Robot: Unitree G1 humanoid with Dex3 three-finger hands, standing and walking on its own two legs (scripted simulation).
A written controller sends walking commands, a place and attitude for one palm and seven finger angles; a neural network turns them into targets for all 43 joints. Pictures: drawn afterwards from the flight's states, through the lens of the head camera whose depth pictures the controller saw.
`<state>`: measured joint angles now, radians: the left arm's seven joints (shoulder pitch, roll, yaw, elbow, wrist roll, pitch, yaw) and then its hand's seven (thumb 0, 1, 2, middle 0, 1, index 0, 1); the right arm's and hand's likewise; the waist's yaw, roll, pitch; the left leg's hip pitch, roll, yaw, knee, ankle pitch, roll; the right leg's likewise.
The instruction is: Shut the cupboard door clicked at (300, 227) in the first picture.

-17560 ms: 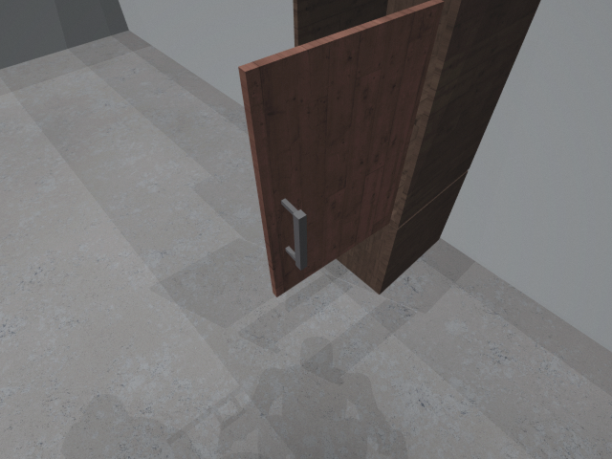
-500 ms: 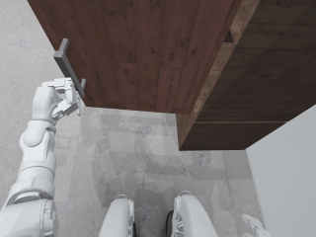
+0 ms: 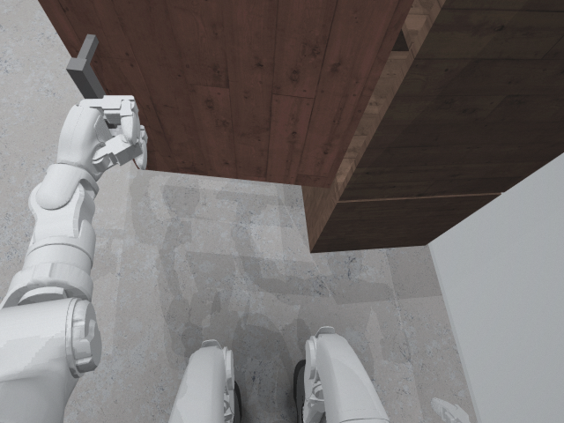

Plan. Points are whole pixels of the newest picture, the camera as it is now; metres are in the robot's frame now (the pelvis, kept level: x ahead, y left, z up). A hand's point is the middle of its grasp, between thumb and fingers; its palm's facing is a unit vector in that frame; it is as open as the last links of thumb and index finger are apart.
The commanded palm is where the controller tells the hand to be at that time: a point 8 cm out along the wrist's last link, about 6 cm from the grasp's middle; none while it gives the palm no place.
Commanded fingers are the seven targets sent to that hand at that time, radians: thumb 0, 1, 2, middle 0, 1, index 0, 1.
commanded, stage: push the door shut along its arc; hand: left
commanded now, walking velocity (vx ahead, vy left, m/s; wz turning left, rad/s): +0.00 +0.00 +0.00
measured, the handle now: (109, 100) +0.56 +0.22 +0.04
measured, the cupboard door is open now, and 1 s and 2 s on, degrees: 81 69 61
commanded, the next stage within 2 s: pull the fist back off the door in 1.12 s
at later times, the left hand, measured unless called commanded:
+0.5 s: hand (158, 109) +0.53 +0.15 +0.05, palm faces -0.31 -0.95 -0.06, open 3.1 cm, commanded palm +0.54 +0.18 +0.04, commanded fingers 0.00 0.90 0.90 -1.30 -1.50 -1.30 -1.50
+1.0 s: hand (183, 83) +0.58 +0.12 +0.05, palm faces -0.39 -0.92 -0.05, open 3.0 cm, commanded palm +0.60 +0.13 +0.04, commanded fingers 0.00 0.90 0.90 -1.30 -1.50 -1.30 -1.50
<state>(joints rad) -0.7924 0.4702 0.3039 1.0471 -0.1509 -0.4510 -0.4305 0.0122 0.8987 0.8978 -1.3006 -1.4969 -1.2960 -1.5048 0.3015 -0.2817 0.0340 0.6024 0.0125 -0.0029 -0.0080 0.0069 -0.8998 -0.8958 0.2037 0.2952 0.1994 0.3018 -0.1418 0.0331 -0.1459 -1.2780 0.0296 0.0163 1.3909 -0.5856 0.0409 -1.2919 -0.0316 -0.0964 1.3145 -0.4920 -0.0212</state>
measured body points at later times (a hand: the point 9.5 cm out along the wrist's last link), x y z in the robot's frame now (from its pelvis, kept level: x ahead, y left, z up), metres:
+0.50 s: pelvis +0.00 +0.00 -0.01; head +0.18 +0.03 +0.40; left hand +0.55 +0.20 +0.05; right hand +0.02 -0.28 -0.11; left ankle +0.03 +0.09 -0.60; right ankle +0.06 -0.12 -0.60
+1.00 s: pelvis +0.00 +0.00 -0.03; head +0.21 +0.02 +0.37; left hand +0.60 +0.17 +0.05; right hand -0.02 -0.27 -0.12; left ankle +0.03 +0.09 -0.60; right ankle +0.06 -0.12 -0.60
